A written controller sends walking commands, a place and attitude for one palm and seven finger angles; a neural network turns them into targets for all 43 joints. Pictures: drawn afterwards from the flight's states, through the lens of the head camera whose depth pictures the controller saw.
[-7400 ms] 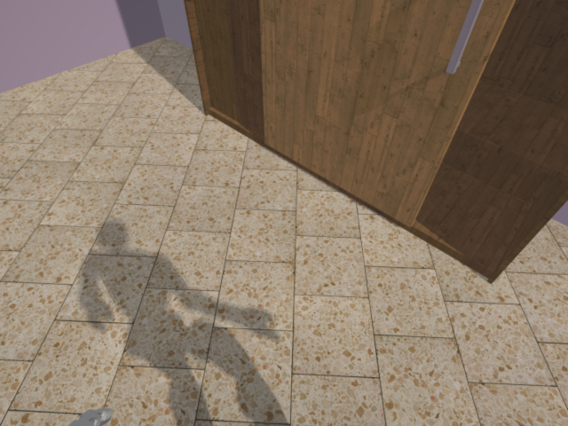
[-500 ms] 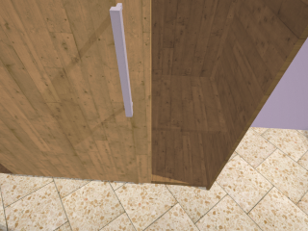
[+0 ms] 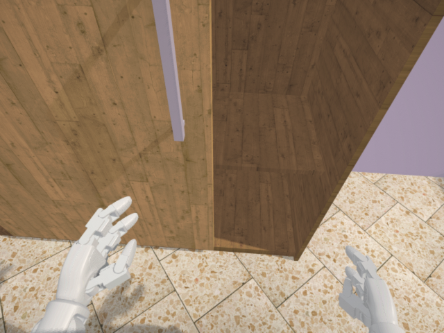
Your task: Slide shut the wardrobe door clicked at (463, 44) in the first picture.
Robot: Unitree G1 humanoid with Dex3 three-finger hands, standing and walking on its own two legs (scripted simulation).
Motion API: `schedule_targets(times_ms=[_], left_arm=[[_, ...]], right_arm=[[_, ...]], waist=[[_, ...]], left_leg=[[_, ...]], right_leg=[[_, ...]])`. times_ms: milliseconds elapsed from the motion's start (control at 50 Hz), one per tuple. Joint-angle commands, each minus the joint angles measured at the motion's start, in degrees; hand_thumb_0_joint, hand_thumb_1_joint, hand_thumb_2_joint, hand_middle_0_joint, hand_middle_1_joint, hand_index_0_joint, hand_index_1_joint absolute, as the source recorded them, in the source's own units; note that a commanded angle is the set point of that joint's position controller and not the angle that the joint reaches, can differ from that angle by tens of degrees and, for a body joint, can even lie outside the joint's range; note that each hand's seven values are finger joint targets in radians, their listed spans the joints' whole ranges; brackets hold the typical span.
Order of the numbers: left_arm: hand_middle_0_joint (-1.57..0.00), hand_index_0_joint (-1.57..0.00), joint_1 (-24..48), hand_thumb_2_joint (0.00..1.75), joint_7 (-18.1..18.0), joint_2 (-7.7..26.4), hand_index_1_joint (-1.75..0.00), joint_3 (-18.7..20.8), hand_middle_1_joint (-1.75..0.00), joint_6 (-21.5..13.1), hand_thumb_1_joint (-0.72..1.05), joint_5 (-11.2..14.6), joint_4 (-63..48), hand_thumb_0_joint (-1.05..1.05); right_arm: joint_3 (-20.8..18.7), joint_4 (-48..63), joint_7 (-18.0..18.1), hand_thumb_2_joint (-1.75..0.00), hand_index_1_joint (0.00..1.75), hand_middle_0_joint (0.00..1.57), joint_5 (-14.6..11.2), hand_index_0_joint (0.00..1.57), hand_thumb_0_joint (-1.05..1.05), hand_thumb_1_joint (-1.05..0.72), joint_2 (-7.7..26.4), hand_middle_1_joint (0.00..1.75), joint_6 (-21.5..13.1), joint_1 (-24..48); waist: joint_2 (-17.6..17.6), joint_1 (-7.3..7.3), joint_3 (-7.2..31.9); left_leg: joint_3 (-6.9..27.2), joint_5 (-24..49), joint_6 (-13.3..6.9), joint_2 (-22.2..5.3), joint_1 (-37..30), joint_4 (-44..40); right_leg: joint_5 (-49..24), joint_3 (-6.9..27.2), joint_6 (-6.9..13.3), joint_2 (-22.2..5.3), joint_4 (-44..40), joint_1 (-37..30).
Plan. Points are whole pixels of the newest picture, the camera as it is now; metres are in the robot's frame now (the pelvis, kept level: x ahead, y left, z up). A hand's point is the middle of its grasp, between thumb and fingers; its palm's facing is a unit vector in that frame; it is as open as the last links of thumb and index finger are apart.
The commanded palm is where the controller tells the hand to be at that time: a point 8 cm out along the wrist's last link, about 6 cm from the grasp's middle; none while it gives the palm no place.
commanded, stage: raise the hand with hooked fingers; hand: left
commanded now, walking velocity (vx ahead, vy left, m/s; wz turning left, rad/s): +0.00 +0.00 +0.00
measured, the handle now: (172, 66) +0.54 +0.12 +0.21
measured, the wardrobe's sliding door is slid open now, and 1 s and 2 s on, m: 0.37 0.37 0.37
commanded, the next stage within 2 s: move the hooked fingers beside the handle in 1.76 s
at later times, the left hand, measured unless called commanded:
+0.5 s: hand (70, 248) +0.23 +0.24 +0.09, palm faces +0.00 -1.00 -0.06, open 11.1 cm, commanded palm +0.19 +0.29 +0.10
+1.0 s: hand (21, 201) +0.26 +0.29 +0.16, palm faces +0.05 -1.00 -0.09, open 13.7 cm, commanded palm +0.23 +0.34 +0.17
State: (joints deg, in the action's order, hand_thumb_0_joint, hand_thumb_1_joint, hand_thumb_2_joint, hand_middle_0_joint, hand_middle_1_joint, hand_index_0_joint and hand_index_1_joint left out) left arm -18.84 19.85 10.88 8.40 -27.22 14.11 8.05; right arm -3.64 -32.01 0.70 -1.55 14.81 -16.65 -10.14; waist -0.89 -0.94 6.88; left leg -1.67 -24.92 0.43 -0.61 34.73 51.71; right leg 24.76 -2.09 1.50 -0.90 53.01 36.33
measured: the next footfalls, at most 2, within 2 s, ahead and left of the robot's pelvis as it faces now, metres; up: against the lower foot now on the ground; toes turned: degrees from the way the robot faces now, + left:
none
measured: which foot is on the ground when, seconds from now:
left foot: down 0.00-1.00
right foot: down 0.00-1.00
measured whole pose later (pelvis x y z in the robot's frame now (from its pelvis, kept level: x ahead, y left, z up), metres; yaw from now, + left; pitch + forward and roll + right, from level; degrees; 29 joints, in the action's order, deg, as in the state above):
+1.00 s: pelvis +0.02 +0.03 +0.04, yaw +2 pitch +1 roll -2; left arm -5.0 24.7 22.6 21.9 -2.7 19.4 3.7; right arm 4.5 -34.2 5.2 -3.1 13.9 -17.1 -13.6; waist 2.3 2.3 2.8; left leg 0.5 -19.8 -1.6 0.2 18.1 37.1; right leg 17.4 -4.2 -0.6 -1.0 33.0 16.2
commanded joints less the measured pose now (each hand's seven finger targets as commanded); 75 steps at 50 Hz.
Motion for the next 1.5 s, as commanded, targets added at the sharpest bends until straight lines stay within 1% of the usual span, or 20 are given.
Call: schedule_targets(times_ms=[0, 60, 80, 140, 180, 280, 380, 460, 480, 520, 580, 660, 840, 920, 1000, 1040, 1080, 1220, 1320, 1480], left_arm=[[-0.23, -0.23, -2.0, 0.72, 0.5, 10.9, -0.57, 10.0, -0.57, 1.2, 0.48, 4.8, -16.3, 0.00], [-0.24, -0.24, 5.0, 0.69, -3.1, 10.9, -0.62, 8.8, -0.62, -1.2, 0.41, 3.2, -26.1, 0.00], [-0.24, -0.24, 9.8, 0.68, -3.2, 11.9, -0.63, 7.5, -0.63, -2.1, 0.39, 2.9, -28.0, 0.00], [-0.24, -0.24, 11.6, 0.65, -0.6, 11.0, -0.68, 3.7, -0.68, -2.7, 0.32, 2.4, -25.9, 0.00], [-0.25, -0.25, 11.5, 0.63, 1.8, 12.4, -0.70, 4.5, -0.70, 0.4, 0.27, 3.4, -19.8, 0.00], [-0.25, -0.25, 5.6, 0.58, 4.3, 18.4, -0.78, 13.6, -0.78, 9.8, 0.15, 5.8, -13.4, 0.00], [-0.26, -0.26, 5.0, 0.53, 2.3, 18.0, -0.86, 16.1, -0.86, 11.2, 0.04, 7.7, -15.5, 0.00], [-0.27, -0.27, 7.0, 0.49, 1.7, 16.4, -0.92, 13.7, -0.92, 9.9, -0.06, 6.9, -17.1, 0.00], [-0.27, -0.27, 8.4, 0.48, 1.9, 17.4, -0.93, 14.3, -0.93, 10.3, -0.08, 7.0, -16.4, 0.00], [-0.27, -0.27, 8.9, 0.46, 2.2, 18.4, -0.96, 14.6, -0.96, 10.3, -0.13, 6.5, -18.0, 0.00], [-0.28, -0.28, 11.2, 0.43, 2.0, 20.2, -1.00, 16.0, -1.00, 11.1, -0.20, 6.6, -19.3, 0.00], [-0.29, -0.29, 14.2, 0.39, 1.7, 20.2, -1.07, 16.1, -1.07, 12.6, -0.29, 6.4, -19.9, 0.00], [-0.30, -0.30, 20.9, 0.30, 3.9, 22.7, -1.20, 18.0, -1.20, 18.7, -0.50, 6.3, -17.4, 0.00], [-0.30, -0.30, 25.3, 0.30, 5.2, 24.3, -1.20, 19.0, -1.20, 21.3, -0.50, 6.7, -15.5, 0.00], [-0.30, -0.30, 29.8, 0.30, 5.8, 26.3, -1.20, 20.3, -1.20, 22.6, -0.50, 6.6, -15.5, 0.00], [-0.30, -0.30, 31.1, 0.30, 6.2, 27.0, -1.20, 20.8, -1.20, 23.2, -0.50, 6.5, -13.6, 0.00], [-0.30, -0.30, 32.5, 0.30, 6.8, 28.5, -1.20, 21.8, -1.20, 24.0, -0.50, 6.7, -11.9, 0.00], [-0.30, -0.30, 38.5, 0.30, 8.6, 31.7, -1.20, 23.6, -1.20, 25.4, -0.50, 7.0, -9.7, 0.00], [-0.30, -0.30, 34.6, 0.30, 10.1, 30.1, -1.20, 23.1, -1.20, 27.1, -0.50, 7.8, -4.6, 0.00], [-0.30, -0.30, 36.4, 0.30, 7.4, 33.5, -1.20, 26.4, -1.20, 24.6, -0.50, 7.3, -11.0, 0.00]], right_arm=[[-1.1, 14.3, 1.3, -0.90, 0.30, 0.20, -0.8, 0.20, 0.00, -0.90, 6.1, 0.30, 0.0, 2.8], [-0.5, 12.9, 2.2, -0.90, 0.30, 0.20, -0.2, 0.20, 0.00, -0.90, 5.2, 0.30, 0.1, -0.9], [0.0, 12.0, 2.5, -0.90, 0.30, 0.20, 0.1, 0.20, 0.00, -0.90, 5.7, 0.30, 0.0, -1.9], [0.9, 9.4, 3.5, -0.90, 0.30, 0.20, -0.4, 0.20, 0.00, -0.90, 6.3, 0.30, -1.4, -2.6], [1.5, 8.0, 4.1, -0.90, 0.30, 0.20, -0.9, 0.20, 0.00, -0.90, 7.3, 0.30, -1.6, -2.4], [2.1, 7.9, 4.7, -0.90, 0.30, 0.20, -1.5, 0.20, 0.00, -0.90, 7.0, 0.30, -1.6, 0.2], [2.6, 8.0, 4.2, -0.90, 0.30, 0.20, -0.9, 0.20, 0.00, -0.90, 6.3, 0.30, -2.3, 0.8], [2.5, 7.5, 3.9, -0.90, 0.30, 0.20, -1.2, 0.20, 0.00, -0.90, 6.9, 0.30, -3.6, -0.7], [2.4, 7.5, 4.0, -0.90, 0.30, 0.20, -1.1, 0.20, 0.00, -0.90, 7.3, 0.30, -3.8, -0.7], [2.4, 7.3, 4.0, -0.90, 0.30, 0.20, -1.3, 0.20, 0.00, -0.90, 7.5, 0.30, -4.3, -1.4], [2.5, 6.7, 4.3, -0.90, 0.30, 0.20, -1.3, 0.20, 0.00, -0.90, 7.9, 0.30, -4.7, -1.8], [2.7, 6.3, 4.7, -0.90, 0.30, 0.20, -1.6, 0.20, 0.00, -0.90, 7.8, 0.30, -5.0, -1.4], [3.7, 5.8, 5.1, -0.90, 0.30, 0.20, -1.7, 0.20, 0.00, -0.90, 7.7, 0.30, -4.1, -0.6], [4.2, 5.5, 5.4, -0.90, 0.30, 0.20, -1.8, 0.20, 0.00, -0.90, 7.7, 0.30, -3.3, 0.0], [4.8, 5.3, 5.5, -0.90, 0.30, 0.20, -1.8, 0.20, 0.00, -0.90, 7.4, 0.30, -2.8, 0.8], [4.8, 5.2, 5.7, -0.90, 0.30, 0.20, -1.9, 0.20, 0.00, -0.90, 7.4, 0.30, -2.5, 0.9], [5.1, 5.0, 5.8, -0.90, 0.30, 0.20, -1.8, 0.20, 0.00, -0.90, 7.5, 0.30, -2.1, 1.1], [5.1, 4.9, 5.8, -0.90, 0.30, 0.20, -2.2, 0.20, 0.00, -0.90, 7.7, 0.30, -1.8, 2.0], [4.6, 4.9, 5.2, -0.90, 0.30, 0.20, -2.5, 0.20, 0.00, -0.90, 8.3, 0.30, -1.5, 1.9], [4.4, 5.1, 5.3, -0.90, 0.30, 0.20, -2.2, 0.20, 0.00, -0.90, 7.8, 0.30, -1.9, 2.1]], waist=[[1.9, 4.09, 6.4], [6.2, 1.07, 8.1], [4.6, -0.73, 7.9], [7.4, -2.92, 6.2], [4.7, -3.43, 4.4], [3.6, 1.49, 7.1], [0.1, 2.86, 5.7], [2.8, 1.74, 4.3], [1.1, 1.62, 3.2], [4.0, 1.81, 5.9], [4.6, 2.08, 5.2], [7.3, 1.90, 4.5], [6.9, 2.47, 3.8], [6.0, 2.41, 3.0], [8.3, 2.59, 3.3], [5.5, 2.41, 3.3], [6.2, 2.70, 2.2], [6.7, 2.61, 4.1], [3.4, 2.91, 2.7], [6.6, 3.29, 5.1]], left_leg=[[-0.7, 4.8, -1.4, 3.3, 4.1, -3.3], [1.1, 7.9, -2.0, 1.6, 0.0, -2.0], [2.0, 7.9, -2.2, 1.3, 0.3, -1.1], [3.1, 6.5, -2.4, 0.8, -1.3, -1.0], [3.6, 5.3, -2.5, 0.7, -0.9, -1.4], [3.4, 8.8, -2.1, 0.9, -1.7, -5.3], [3.5, 12.0, -1.8, 0.7, -3.5, -9.0], [3.3, 10.4, -1.8, 0.6, -6.3, -11.9], [3.4, 10.5, -1.9, 0.6, -6.4, -12.2], [3.3, 11.0, -1.9, 0.5, -9.0, -13.3], [3.9, 13.3, -1.7, 0.4, -11.2, -14.9], [4.3, 14.1, -1.5, 0.2, -14.4, -17.0], [4.8, 20.9, -1.1, -0.2, -20.2, -20.8], [4.9, 20.8, -1.0, -0.1, -21.7, -22.2], [5.0, 21.1, -1.0, 0.1, -23.4, -23.5], [5.2, 21.0, -1.1, -0.1, -23.8, -24.2], [4.8, 20.5, -1.3, 0.3, -23.5, -24.4], [4.5, 21.4, -1.5, 0.6, -25.2, -25.5], [3.5, 21.4, -1.9, 1.0, -23.6, -25.0], [2.6, 21.9, -2.1, 1.0, -24.9, -24.6]], right_leg=[[1.4, 4.7, -0.5, -0.2, -10.0, -6.2], [-4.2, 3.4, -0.3, 0.9, -8.6, -4.1], [-4.7, 3.4, -0.5, 1.3, -7.9, -3.2], [-4.3, 2.8, -0.5, 1.6, -8.9, -1.2], [-2.5, 3.1, -0.7, 1.9, -10.9, -2.1], [-3.5, 3.8, -0.9, 0.6, -14.6, -10.8], [-7.7, 1.6, -1.1, 1.0, -15.4, -13.5], [-7.1, -0.3, -1.2, 1.2, -16.2, -11.8], [-6.9, 0.0, -1.2, 1.4, -16.5, -12.5], [-7.9, -0.7, -1.0, 1.3, -16.6, -13.3], [-11.0, -1.7, -0.6, 1.7, -16.9, -15.1], [-12.5, -2.5, -0.7, 1.7, -18.1, -15.3], [-19.2, -3.0, -0.5, 2.1, -21.4, -20.0], [-19.5, -3.0, -0.4, 2.4, -23.1, -20.7], [-19.6, -2.7, -0.2, 2.2, -24.7, -22.2], [-19.5, -2.9, -0.4, 2.3, -25.2, -22.4], [-19.5, -2.5, -0.1, 2.4, -26.3, -23.4], [-20.9, -2.2, -0.2, 2.1, -27.6, -25.2], [-22.6, -1.7, -0.5, 1.7, -28.0, -25.2], [-22.4, -1.0, -0.6, 1.5, -27.9, -26.6]])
